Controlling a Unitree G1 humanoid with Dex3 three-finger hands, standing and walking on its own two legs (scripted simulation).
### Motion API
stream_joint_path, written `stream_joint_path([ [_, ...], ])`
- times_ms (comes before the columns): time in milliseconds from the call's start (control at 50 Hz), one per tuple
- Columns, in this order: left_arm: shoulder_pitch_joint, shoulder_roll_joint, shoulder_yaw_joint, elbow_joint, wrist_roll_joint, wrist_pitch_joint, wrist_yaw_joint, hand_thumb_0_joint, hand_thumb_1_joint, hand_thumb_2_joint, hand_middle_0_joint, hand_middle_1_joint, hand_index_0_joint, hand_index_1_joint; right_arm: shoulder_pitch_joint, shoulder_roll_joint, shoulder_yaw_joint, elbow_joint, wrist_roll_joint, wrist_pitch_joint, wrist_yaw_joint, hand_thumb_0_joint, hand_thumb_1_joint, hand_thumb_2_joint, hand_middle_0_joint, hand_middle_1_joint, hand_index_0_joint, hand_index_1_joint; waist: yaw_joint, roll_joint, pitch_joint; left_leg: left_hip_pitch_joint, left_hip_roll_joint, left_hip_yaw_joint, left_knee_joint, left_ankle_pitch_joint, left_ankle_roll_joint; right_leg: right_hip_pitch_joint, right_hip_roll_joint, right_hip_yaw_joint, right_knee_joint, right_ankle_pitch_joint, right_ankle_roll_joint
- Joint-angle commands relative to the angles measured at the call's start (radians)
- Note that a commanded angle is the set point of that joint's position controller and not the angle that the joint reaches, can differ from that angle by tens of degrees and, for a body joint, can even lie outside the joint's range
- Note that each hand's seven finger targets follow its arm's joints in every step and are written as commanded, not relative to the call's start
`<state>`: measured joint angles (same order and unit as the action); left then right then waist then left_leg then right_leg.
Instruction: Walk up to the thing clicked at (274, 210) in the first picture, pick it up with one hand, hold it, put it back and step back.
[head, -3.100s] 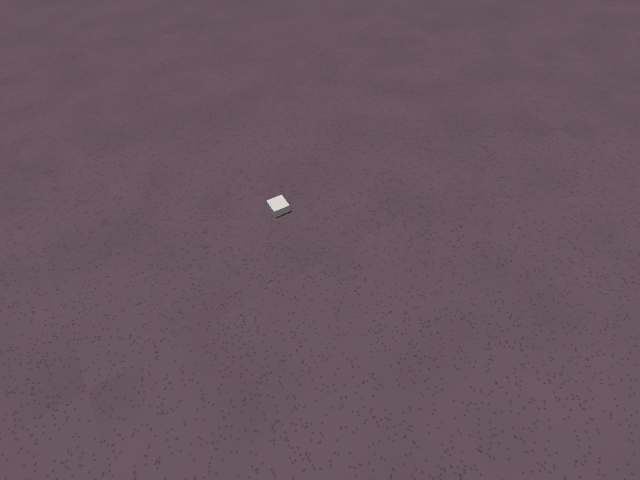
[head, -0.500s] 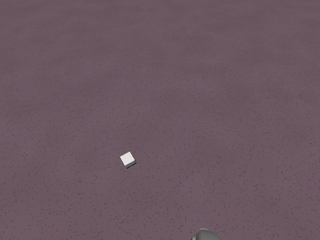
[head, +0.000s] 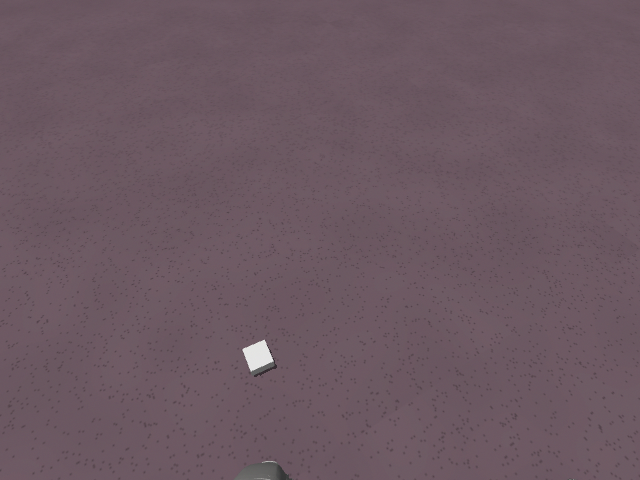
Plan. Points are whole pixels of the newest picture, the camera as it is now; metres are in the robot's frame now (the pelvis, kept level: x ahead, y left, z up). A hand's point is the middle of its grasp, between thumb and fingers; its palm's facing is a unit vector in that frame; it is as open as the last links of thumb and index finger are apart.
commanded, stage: walk up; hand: left
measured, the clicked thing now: (258, 357) +0.55 +0.25 -0.74
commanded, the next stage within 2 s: stand in 1.88 s
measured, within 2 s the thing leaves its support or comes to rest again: neither
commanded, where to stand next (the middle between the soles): +0.20 +0.00 m, yaw -1 degrees
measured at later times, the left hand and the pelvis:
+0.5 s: hand (159, 438) +0.18 +0.25 -0.12, palm faces -0.05 -0.90 -0.44, open 7.4 cm; pelvis +0.11 -0.02 +0.00, yaw +0 degrees
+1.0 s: hand (171, 403) +0.23 +0.26 -0.14, palm faces -0.03 -0.94 -0.35, open 7.4 cm; pelvis +0.15 +0.00 +0.02, yaw +0 degrees
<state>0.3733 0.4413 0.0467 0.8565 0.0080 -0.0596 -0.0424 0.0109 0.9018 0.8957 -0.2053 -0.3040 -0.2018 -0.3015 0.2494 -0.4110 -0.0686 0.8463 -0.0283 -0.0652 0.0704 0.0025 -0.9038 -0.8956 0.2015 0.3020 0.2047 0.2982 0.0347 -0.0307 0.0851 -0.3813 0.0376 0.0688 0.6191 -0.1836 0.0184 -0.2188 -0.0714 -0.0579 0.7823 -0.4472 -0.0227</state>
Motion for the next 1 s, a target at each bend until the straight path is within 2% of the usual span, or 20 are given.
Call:
stream_joint_path([
  [0,-0.017,0.229,0.049,-0.081,-0.006,-0.018,0.032,0.000,0.900,0.900,-0.200,-0.300,-0.200,-0.300,0.152,-0.320,-0.095,-0.065,0.032,-0.023,-0.034,0.000,-0.900,-0.900,0.200,0.300,0.200,0.300,-0.088,0.137,-0.060,0.338,0.352,-0.565,-0.348,-0.280,0.254,-0.475,0.017,0.134,0.404,-0.045,-0.029],
  [40,0.028,0.213,0.051,-0.043,-0.011,-0.018,0.025,0.000,0.900,0.900,-0.200,-0.300,-0.200,-0.300,0.084,-0.270,-0.070,-0.083,0.031,-0.025,-0.040,0.000,-0.900,-0.900,0.200,0.300,0.200,0.300,-0.046,0.151,-0.023,0.243,0.279,-0.379,-0.347,-0.185,0.208,-0.406,-0.035,0.128,0.310,0.040,-0.023],
  [80,0.049,0.189,0.052,-0.022,-0.004,-0.015,0.011,0.000,0.900,0.900,-0.200,-0.300,-0.200,-0.300,0.064,-0.263,-0.064,-0.084,0.026,-0.026,-0.038,0.000,-0.900,-0.900,0.200,0.300,0.200,0.300,-0.040,0.197,-0.028,0.171,0.233,-0.259,-0.340,-0.103,0.204,-0.321,-0.036,0.075,0.204,0.076,-0.001],
  [160,0.012,0.165,0.053,-0.025,0.001,-0.017,0.004,0.000,0.900,0.900,-0.200,-0.300,-0.200,-0.300,0.050,-0.273,-0.059,-0.103,0.017,-0.017,-0.034,0.000,-0.900,-0.900,0.200,0.300,0.200,0.300,-0.043,0.236,0.000,0.081,0.227,-0.204,-0.341,-0.143,0.226,-0.228,-0.023,0.028,0.022,0.129,0.018],
  [220,0.018,0.144,0.051,-0.001,0.004,-0.023,0.024,0.000,0.900,0.900,-0.200,-0.300,-0.200,-0.300,-0.002,-0.250,-0.045,-0.107,0.019,0.003,-0.039,0.000,-0.900,-0.900,0.200,0.300,0.200,0.300,-0.015,0.200,-0.038,0.012,0.208,-0.153,-0.211,0.018,0.197,-0.082,0.024,-0.005,-0.094,0.231,0.018],
  [260,0.052,0.150,0.053,0.018,0.009,-0.033,0.041,0.000,0.900,0.900,-0.200,-0.300,-0.200,-0.300,-0.022,-0.209,-0.026,-0.111,0.027,0.020,-0.043,0.000,-0.900,-0.900,0.200,0.300,0.200,0.300,0.013,0.121,-0.093,-0.004,0.144,-0.080,-0.030,0.062,0.140,0.044,0.073,-0.030,-0.226,0.317,0.008],
  [280,0.056,0.179,0.062,0.021,0.014,-0.040,0.049,0.000,0.900,0.900,-0.200,-0.300,-0.200,-0.300,0.007,-0.155,-0.007,-0.104,0.033,0.025,-0.048,0.000,-0.900,-0.900,0.200,0.300,0.200,0.300,0.023,0.035,-0.109,-0.055,0.104,-0.054,0.070,-0.034,0.092,0.113,0.038,0.037,-0.273,0.311,-0.010],
  [300,0.074,0.262,0.084,0.007,0.021,-0.048,0.054,0.000,0.900,0.900,-0.200,-0.300,-0.200,-0.300,0.047,-0.104,0.009,-0.114,0.037,0.027,-0.047,0.000,-0.900,-0.900,0.200,0.300,0.200,0.300,0.016,-0.180,-0.116,-0.162,0.006,0.006,0.302,-0.221,0.047,0.154,-0.168,0.353,-0.394,0.248,-0.077],
  [320,0.026,0.304,0.079,-0.025,0.011,-0.051,0.057,0.000,0.900,0.900,-0.200,-0.300,-0.200,-0.300,0.082,-0.113,0.009,-0.096,0.031,0.045,-0.055,0.000,-0.900,-0.900,0.200,0.300,0.200,0.300,-0.012,-0.146,-0.094,-0.177,-0.029,-0.067,0.368,-0.382,0.013,0.069,-0.345,0.608,-0.498,0.183,-0.176],
  [340,-0.004,0.333,0.084,-0.025,0.001,-0.041,0.059,0.000,0.900,0.900,-0.200,-0.300,-0.200,-0.300,0.039,-0.205,-0.024,-0.085,0.023,0.053,-0.066,0.000,-0.900,-0.900,0.200,0.300,0.200,0.300,0.005,-0.110,-0.055,-0.190,0.002,-0.101,0.444,-0.432,0.018,0.013,-0.367,0.632,-0.488,0.126,-0.266],
  [440,-0.101,0.255,0.060,-0.032,0.013,-0.029,0.064,0.000,0.900,0.900,-0.200,-0.300,-0.200,-0.300,0.090,-0.195,-0.029,0.008,0.021,0.058,-0.060,0.000,-0.900,-0.900,0.200,0.300,0.200,0.300,-0.033,-0.158,-0.094,-0.068,0.036,-0.094,0.306,-0.272,0.003,-0.054,-0.196,0.287,-0.381,0.284,-0.175],
  [520,-0.154,0.239,0.050,-0.028,0.008,-0.012,0.061,0.000,0.900,0.900,-0.200,-0.300,-0.200,-0.300,0.052,-0.161,-0.020,0.041,0.022,0.053,-0.060,0.000,-0.900,-0.900,0.200,0.300,0.200,0.300,-0.037,-0.163,-0.130,0.088,-0.005,-0.034,0.073,-0.176,0.000,-0.113,-0.168,0.210,-0.281,0.392,-0.165],
  [560,-0.186,0.191,0.028,-0.024,-0.006,0.003,0.059,0.000,0.900,0.900,-0.200,-0.300,-0.200,-0.300,0.065,-0.170,-0.026,0.072,0.016,0.043,-0.068,0.000,-0.900,-0.900,0.200,0.300,0.200,0.300,-0.064,-0.088,-0.131,0.206,-0.018,-0.034,-0.069,-0.053,0.013,-0.209,-0.143,0.174,-0.204,0.328,-0.113],
  [580,-0.184,0.153,0.013,-0.022,-0.011,0.007,0.057,0.000,0.900,0.900,-0.200,-0.300,-0.200,-0.300,0.048,-0.203,-0.031,0.070,0.009,0.036,-0.072,0.000,-0.900,-0.900,0.200,0.300,0.200,0.300,-0.063,-0.006,-0.132,0.221,0.060,-0.145,-0.143,-0.047,0.035,-0.246,-0.108,0.151,-0.161,0.270,-0.071],
  [600,-0.169,0.119,0.003,-0.009,-0.024,0.015,0.057,0.000,0.900,0.900,-0.200,-0.300,-0.200,-0.300,-0.053,-0.256,-0.032,0.044,0.013,0.031,-0.070,0.000,-0.900,-0.900,0.200,0.300,0.200,0.300,-0.018,0.149,-0.105,0.104,0.203,-0.372,-0.235,-0.150,0.097,-0.233,0.011,0.074,-0.104,0.071,-0.008],
  [620,-0.169,0.163,0.019,0.034,-0.017,0.022,0.064,0.000,0.900,0.900,-0.200,-0.300,-0.200,-0.300,-0.111,-0.271,-0.028,0.043,0.026,0.036,-0.064,0.000,-0.900,-0.900,0.200,0.300,0.200,0.300,-0.007,0.168,-0.067,-0.036,0.252,-0.395,-0.261,-0.253,0.154,-0.100,0.038,0.044,-0.051,-0.035,-0.007],
  [660,-0.159,0.151,0.013,0.069,-0.008,0.016,0.058,0.000,0.900,0.900,-0.200,-0.300,-0.200,-0.300,-0.158,-0.216,-0.002,0.055,0.024,0.041,-0.061,0.000,-0.900,-0.900,0.200,0.300,0.200,0.300,0.016,0.101,-0.055,-0.050,0.157,-0.256,-0.208,-0.211,0.093,-0.035,0.020,0.071,-0.191,0.069,-0.012],
  [720,-0.205,0.198,0.015,0.103,-0.006,-0.002,0.057,0.000,0.900,0.900,-0.200,-0.300,-0.200,-0.300,-0.132,-0.180,0.017,0.100,0.031,0.041,-0.058,0.000,-0.900,-0.900,0.200,0.300,0.200,0.300,-0.022,0.093,-0.076,0.036,0.067,-0.164,-0.131,-0.103,0.022,-0.043,-0.070,0.200,-0.311,0.200,-0.041],
  [800,-0.255,0.166,-0.005,0.139,-0.015,0.001,0.056,0.000,0.900,0.900,-0.200,-0.300,-0.200,-0.300,-0.157,-0.188,0.018,0.142,0.032,0.038,-0.061,0.000,-0.900,-0.900,0.200,0.300,0.200,0.300,-0.022,0.092,-0.121,0.136,0.106,-0.184,-0.174,0.017,0.038,-0.014,-0.029,0.119,-0.295,0.315,-0.017],
  [980,-0.321,0.153,-0.015,0.209,-0.014,0.005,0.054,0.000,0.900,0.900,-0.200,-0.300,-0.200,-0.300,-0.221,-0.172,0.020,0.199,0.033,0.048,-0.063,0.000,-0.900,-0.900,0.200,0.300,0.200,0.300,-0.035,0.059,-0.121,0.202,0.094,-0.141,-0.248,0.043,0.020,0.036,-0.054,0.128,-0.398,0.381,0.000],
])
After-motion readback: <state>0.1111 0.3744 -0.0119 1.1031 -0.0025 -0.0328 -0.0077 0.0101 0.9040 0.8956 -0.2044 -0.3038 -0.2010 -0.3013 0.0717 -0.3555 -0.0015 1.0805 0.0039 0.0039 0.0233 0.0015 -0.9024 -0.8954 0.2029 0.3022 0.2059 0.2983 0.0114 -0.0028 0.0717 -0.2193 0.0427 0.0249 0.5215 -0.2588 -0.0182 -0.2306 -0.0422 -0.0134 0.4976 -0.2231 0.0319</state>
